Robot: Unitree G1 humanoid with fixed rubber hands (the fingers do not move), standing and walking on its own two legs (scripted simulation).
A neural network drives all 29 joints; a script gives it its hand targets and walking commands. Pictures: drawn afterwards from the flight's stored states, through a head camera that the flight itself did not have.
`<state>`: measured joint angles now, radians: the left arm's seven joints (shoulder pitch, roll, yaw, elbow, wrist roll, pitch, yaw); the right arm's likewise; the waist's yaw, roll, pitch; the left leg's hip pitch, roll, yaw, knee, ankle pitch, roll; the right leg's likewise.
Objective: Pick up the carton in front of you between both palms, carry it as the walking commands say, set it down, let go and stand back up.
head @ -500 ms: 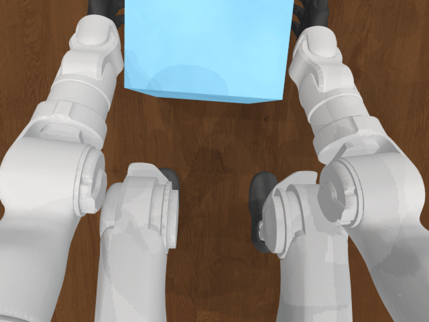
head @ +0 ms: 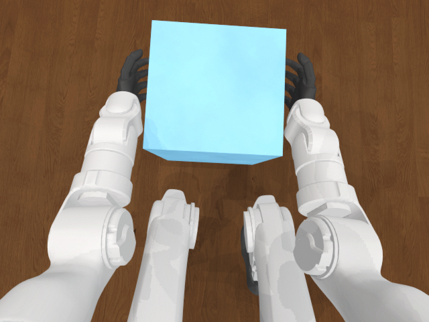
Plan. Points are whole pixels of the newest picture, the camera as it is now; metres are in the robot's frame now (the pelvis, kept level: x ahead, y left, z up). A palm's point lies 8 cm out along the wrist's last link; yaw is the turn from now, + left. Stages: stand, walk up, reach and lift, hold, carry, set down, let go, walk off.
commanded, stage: reach and lift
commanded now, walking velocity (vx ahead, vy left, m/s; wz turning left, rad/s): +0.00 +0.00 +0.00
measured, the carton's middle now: (213, 109) +0.49 +0.04 -0.14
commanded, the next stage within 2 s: none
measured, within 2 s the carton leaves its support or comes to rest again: neither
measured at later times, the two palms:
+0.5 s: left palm (98, 71) +0.45 +0.18 +0.06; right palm (356, 76) +0.47 -0.12 +0.08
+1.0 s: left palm out of the picture +0.41 +0.17 +0.23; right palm out of the picture +0.43 -0.13 +0.24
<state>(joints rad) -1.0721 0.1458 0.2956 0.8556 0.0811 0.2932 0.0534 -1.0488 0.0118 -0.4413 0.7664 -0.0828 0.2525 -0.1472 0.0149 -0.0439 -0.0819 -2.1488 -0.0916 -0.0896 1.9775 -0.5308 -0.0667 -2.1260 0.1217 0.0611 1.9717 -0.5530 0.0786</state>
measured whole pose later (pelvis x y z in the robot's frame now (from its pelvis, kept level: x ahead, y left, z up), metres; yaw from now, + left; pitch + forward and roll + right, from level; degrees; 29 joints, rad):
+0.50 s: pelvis +0.03 +0.00 +0.13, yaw +1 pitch +38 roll +0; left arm -0.78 0.04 0.33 0.68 0.15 0.34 0.03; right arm -0.79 0.09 -0.40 0.64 -0.12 0.29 -0.12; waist 0.01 -0.04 -0.21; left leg -1.72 -0.09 -0.11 1.57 -0.51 -0.06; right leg -1.70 0.13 0.10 1.57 -0.52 0.05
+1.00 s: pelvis +0.09 +0.00 +0.27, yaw +2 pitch +21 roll +0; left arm -0.42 -0.07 0.28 0.63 0.18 0.30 0.04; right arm -0.42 0.15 -0.34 0.61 -0.17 0.25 -0.07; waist 0.00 -0.03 -0.19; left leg -0.94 -0.08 -0.14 0.98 -0.40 -0.03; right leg -0.92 0.09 0.13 0.98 -0.42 0.02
